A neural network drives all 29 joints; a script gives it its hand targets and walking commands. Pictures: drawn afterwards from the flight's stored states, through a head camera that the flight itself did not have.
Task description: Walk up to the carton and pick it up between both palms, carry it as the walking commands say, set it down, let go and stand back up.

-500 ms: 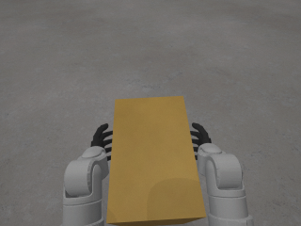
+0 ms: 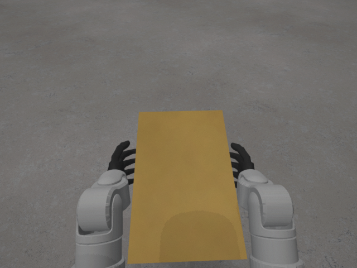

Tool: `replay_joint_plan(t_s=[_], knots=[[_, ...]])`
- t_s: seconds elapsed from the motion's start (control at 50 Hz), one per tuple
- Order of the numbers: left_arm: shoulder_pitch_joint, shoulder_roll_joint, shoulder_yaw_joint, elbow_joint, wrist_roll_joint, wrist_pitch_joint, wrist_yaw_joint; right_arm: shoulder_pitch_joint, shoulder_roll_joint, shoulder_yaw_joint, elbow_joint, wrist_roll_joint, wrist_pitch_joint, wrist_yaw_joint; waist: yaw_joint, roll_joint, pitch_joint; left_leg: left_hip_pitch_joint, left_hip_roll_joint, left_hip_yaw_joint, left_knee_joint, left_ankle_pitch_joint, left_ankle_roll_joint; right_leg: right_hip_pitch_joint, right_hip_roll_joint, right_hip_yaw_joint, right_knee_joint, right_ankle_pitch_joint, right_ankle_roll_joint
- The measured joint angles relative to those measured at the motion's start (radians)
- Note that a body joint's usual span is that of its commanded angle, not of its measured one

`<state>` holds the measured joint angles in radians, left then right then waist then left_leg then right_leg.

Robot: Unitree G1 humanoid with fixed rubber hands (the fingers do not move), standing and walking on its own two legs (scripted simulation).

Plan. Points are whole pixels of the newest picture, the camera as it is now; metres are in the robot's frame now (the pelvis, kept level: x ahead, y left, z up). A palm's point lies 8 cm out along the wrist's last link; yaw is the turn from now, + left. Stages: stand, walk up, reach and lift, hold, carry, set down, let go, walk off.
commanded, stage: carry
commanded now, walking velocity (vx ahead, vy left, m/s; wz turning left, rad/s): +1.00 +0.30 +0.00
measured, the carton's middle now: (182, 195) +0.29 +0.00 +0.02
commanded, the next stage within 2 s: none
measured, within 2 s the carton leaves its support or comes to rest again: neither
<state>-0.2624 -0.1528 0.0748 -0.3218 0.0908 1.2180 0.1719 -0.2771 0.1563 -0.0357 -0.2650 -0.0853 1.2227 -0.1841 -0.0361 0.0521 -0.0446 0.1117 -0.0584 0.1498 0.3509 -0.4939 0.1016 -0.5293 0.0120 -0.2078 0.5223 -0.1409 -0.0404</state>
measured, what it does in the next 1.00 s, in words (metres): walks ahead: right foot, then left foot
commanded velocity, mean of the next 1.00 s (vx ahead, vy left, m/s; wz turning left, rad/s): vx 1.00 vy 0.30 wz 0.00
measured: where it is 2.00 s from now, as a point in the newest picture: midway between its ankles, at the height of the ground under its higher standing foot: (97, 108)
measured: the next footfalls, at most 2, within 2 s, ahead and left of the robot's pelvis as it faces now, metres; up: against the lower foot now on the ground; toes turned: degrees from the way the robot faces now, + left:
right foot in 0.02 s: +0.20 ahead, -0.09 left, +0.00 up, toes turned -8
left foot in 0.30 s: +0.43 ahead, +0.30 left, +0.00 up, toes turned +8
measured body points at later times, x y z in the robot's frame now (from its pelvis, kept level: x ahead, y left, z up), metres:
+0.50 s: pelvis +0.43 +0.20 +0.02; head +0.47 +0.20 +0.47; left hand +0.74 +0.32 +0.09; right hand +0.73 +0.06 +0.09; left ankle +0.39 +0.29 -0.72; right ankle +0.32 +0.08 -0.60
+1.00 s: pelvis +0.86 +0.34 +0.02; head +0.89 +0.35 +0.46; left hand +1.14 +0.52 +0.09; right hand +1.18 +0.27 +0.08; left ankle +0.96 +0.50 -0.71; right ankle +0.76 +0.17 -0.72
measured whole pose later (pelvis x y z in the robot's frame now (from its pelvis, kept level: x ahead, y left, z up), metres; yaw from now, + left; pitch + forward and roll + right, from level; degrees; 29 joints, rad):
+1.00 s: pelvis +0.86 +0.34 +0.02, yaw +7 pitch +2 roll +0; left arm -0.27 -0.16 0.11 -0.32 0.01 1.23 0.24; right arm -0.29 0.16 -0.04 -0.22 -0.10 1.22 -0.16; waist 0.05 -0.02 0.01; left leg -0.47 0.08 0.05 0.50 -0.24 0.01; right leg -0.05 -0.15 -0.17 0.41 -0.38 0.10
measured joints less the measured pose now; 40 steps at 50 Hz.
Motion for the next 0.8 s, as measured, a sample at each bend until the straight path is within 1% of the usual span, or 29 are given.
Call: replay_joint_plan(t_s=[0.02,0.04,0.06,0.08,0.12,0.16,0.18,0.2,0.24,0.28,0.3,0.32,0.34,0.36,0.38,0.42,0.46,0.48,0.5,0.54,0.58,0.64,0.66,0.68,0.7,0.72,0.74,0.76,0.8], knots=[[-0.001,-0.001,-0.002,0.012,0.000,-0.003,-0.001,0.001,-0.001,-0.003,0.003,-0.001,0.003,-0.001,0.008,0.014,-0.016,0.000,0.003,-0.003,0.087,-0.029,-0.006,0.032,0.000,-0.006,-0.022,0.069,-0.029],[-0.008,-0.002,-0.004,0.040,-0.002,-0.011,-0.001,0.003,-0.002,-0.013,0.012,-0.003,0.004,-0.001,0.019,0.044,-0.023,-0.035,0.026,-0.011,0.232,-0.005,-0.020,0.046,0.001,-0.019,0.022,0.071,-0.048],[-0.021,-0.005,-0.003,0.070,0.000,-0.014,-0.003,0.004,-0.002,-0.025,0.025,-0.007,0.005,0.003,0.025,0.066,-0.023,-0.102,0.025,-0.067,0.414,0.063,-0.042,0.066,-0.003,-0.031,0.056,0.022,-0.044],[-0.034,-0.009,0.001,0.099,0.003,-0.013,-0.007,0.005,-0.003,-0.036,0.039,-0.011,0.004,0.008,0.028,0.072,-0.018,-0.179,0.005,-0.130,0.591,0.105,-0.060,0.097,-0.015,-0.040,0.068,-0.031,-0.029],[-0.045,-0.012,0.006,0.133,0.007,-0.012,-0.011,0.007,-0.004,-0.045,0.060,-0.014,0.004,0.012,0.050,0.047,-0.008,-0.335,-0.017,-0.186,0.851,0.146,-0.094,0.156,-0.046,-0.040,0.062,-0.102,0.000],[-0.030,-0.008,0.012,0.142,0.002,-0.014,-0.009,0.004,-0.002,-0.034,0.080,-0.021,0.009,0.011,0.077,0.000,0.005,-0.467,0.014,-0.197,0.941,0.181,-0.118,0.217,-0.075,-0.022,0.038,-0.134,0.032],[-0.016,-0.004,0.017,0.136,-0.008,-0.015,-0.001,-0.004,0.000,-0.025,0.090,-0.019,0.013,0.002,0.086,-0.021,0.014,-0.518,0.040,-0.207,0.920,0.182,-0.121,0.250,-0.087,-0.011,0.025,-0.151,0.046],[-0.006,-0.002,0.026,0.125,-0.018,-0.016,0.002,-0.013,0.002,-0.018,0.096,-0.016,0.017,-0.005,0.090,-0.037,0.024,-0.556,0.072,-0.222,0.849,0.177,-0.119,0.287,-0.099,-0.003,0.010,-0.168,0.063],[0.005,0.000,0.035,0.098,-0.041,-0.012,0.017,-0.018,0.004,-0.009,0.090,-0.016,0.019,-0.003,0.088,-0.051,0.040,-0.606,0.135,-0.232,0.617,0.157,-0.107,0.367,-0.123,0.001,-0.029,-0.199,0.102],[0.002,0.000,0.037,0.071,-0.060,-0.001,0.038,-0.016,0.003,-0.009,0.077,-0.012,0.015,0.003,0.085,-0.052,0.046,-0.617,0.177,-0.189,0.339,0.150,-0.102,0.444,-0.155,0.009,-0.068,-0.229,0.144],[-0.008,-0.002,0.038,0.060,-0.071,0.006,0.055,-0.017,0.004,-0.013,0.069,-0.012,0.013,0.007,0.083,-0.051,0.048,-0.612,0.179,-0.154,0.237,0.173,-0.098,0.475,-0.179,0.020,-0.073,-0.249,0.166],[-0.019,-0.004,0.044,0.047,-0.073,0.011,0.063,-0.020,0.006,-0.015,0.069,-0.012,0.003,0.014,0.085,-0.060,0.053,-0.600,0.163,-0.122,0.217,0.272,-0.108,0.496,-0.214,0.042,-0.057,-0.276,0.184],[-0.022,-0.005,0.048,0.033,-0.073,0.014,0.068,-0.023,0.007,-0.013,0.072,-0.011,-0.010,0.019,0.089,-0.068,0.052,-0.572,0.147,-0.088,0.223,0.367,-0.115,0.497,-0.251,0.074,-0.011,-0.298,0.186],[-0.024,-0.005,0.055,0.022,-0.074,0.015,0.072,-0.030,0.008,-0.010,0.080,-0.010,-0.023,0.022,0.085,-0.075,0.047,-0.553,0.135,-0.052,0.250,0.362,-0.127,0.464,-0.285,0.102,0.085,-0.268,0.170],[-0.026,-0.004,0.061,0.016,-0.078,0.012,0.074,-0.038,0.011,-0.009,0.085,-0.012,-0.032,0.023,0.069,-0.066,0.044,-0.542,0.130,-0.033,0.279,0.299,-0.124,0.409,-0.276,0.149,0.229,-0.277,0.160],[-0.033,-0.008,0.072,0.015,-0.076,0.005,0.061,-0.045,0.013,-0.012,0.080,-0.020,-0.033,0.024,0.042,-0.041,0.047,-0.501,0.128,-0.024,0.274,0.211,-0.099,0.286,-0.187,0.206,0.514,-0.327,0.128],[-0.025,-0.006,0.077,0.022,-0.061,-0.007,0.020,-0.043,0.012,-0.003,0.068,-0.030,-0.022,0.022,0.038,-0.038,0.040,-0.440,0.125,0.003,0.211,0.191,-0.088,0.137,-0.105,0.209,0.717,-0.370,0.100],[-0.019,-0.004,0.079,0.026,-0.055,-0.016,0.001,-0.045,0.013,0.002,0.063,-0.034,-0.015,0.017,0.032,-0.043,0.038,-0.403,0.118,0.019,0.176,0.180,-0.082,0.071,-0.077,0.193,0.758,-0.378,0.089],[-0.014,-0.003,0.078,0.027,-0.054,-0.023,-0.007,-0.046,0.014,0.005,0.055,-0.034,-0.008,0.010,0.021,-0.048,0.040,-0.365,0.109,0.029,0.143,0.169,-0.077,0.018,-0.055,0.169,0.752,-0.383,0.080],[-0.004,-0.001,0.059,0.012,-0.047,-0.029,-0.003,-0.040,0.012,0.011,0.033,-0.028,-0.004,0.000,-0.012,-0.055,0.047,-0.284,0.088,0.028,0.080,0.147,-0.069,-0.056,-0.028,0.108,0.625,-0.367,0.068],[-0.003,-0.001,0.033,-0.007,-0.039,-0.028,0.005,-0.019,0.005,0.011,-0.001,-0.018,-0.008,-0.002,-0.035,-0.067,0.050,-0.193,0.062,0.015,0.017,0.122,-0.064,-0.087,-0.019,0.063,0.415,-0.261,0.055],[-0.012,-0.003,0.006,0.005,-0.015,-0.019,0.004,-0.004,0.001,-0.007,-0.011,-0.006,-0.008,0.000,-0.040,-0.061,0.035,-0.057,0.037,-0.007,-0.026,0.051,-0.058,-0.059,-0.001,0.020,0.086,-0.056,0.030],[-0.016,-0.004,0.000,0.017,-0.007,-0.017,0.003,-0.001,0.000,-0.013,-0.007,-0.004,-0.006,0.001,-0.038,-0.056,0.029,-0.034,0.032,-0.017,0.022,0.011,-0.058,-0.029,-0.001,0.011,0.009,0.004,0.023],[-0.022,-0.006,-0.007,0.035,0.000,-0.017,0.002,0.004,-0.001,-0.022,-0.001,-0.002,-0.007,0.002,-0.034,-0.057,0.021,-0.039,0.025,-0.029,0.130,-0.028,-0.061,0.005,-0.014,0.011,-0.022,0.101,-0.015],[-0.028,-0.007,-0.011,0.061,0.008,-0.023,0.000,0.003,-0.002,-0.034,0.014,0.003,-0.009,-0.001,-0.022,-0.033,0.023,-0.074,0.038,-0.049,0.286,-0.018,-0.066,0.019,-0.017,0.001,0.029,0.116,-0.040],[-0.031,-0.008,-0.011,0.083,0.015,-0.026,-0.003,0.003,-0.001,-0.041,0.031,0.007,-0.012,-0.002,-0.020,-0.012,0.025,-0.133,0.039,-0.098,0.464,0.015,-0.071,0.047,-0.014,0.008,0.064,-0.002,-0.007],[-0.032,-0.008,-0.007,0.097,0.021,-0.027,-0.008,-0.001,-0.001,-0.043,0.048,0.009,-0.012,-0.004,-0.010,0.018,0.037,-0.196,0.037,-0.148,0.618,0.064,-0.074,0.069,-0.006,-0.002,0.089,-0.063,-0.004],[-0.030,-0.007,-0.003,0.102,0.022,-0.028,-0.011,-0.003,0.000,-0.040,0.057,0.008,-0.011,-0.005,0.002,0.036,0.050,-0.260,0.031,-0.181,0.734,0.105,-0.077,0.096,-0.003,-0.009,0.092,-0.086,-0.014],[-0.019,-0.005,0.003,0.085,0.007,-0.023,-0.006,-0.002,-0.001,-0.026,0.051,0.005,-0.008,-0.007,0.027,0.029,0.073,-0.387,0.028,-0.198,0.859,0.160,-0.092,0.154,-0.022,-0.012,0.071,-0.096,-0.025]])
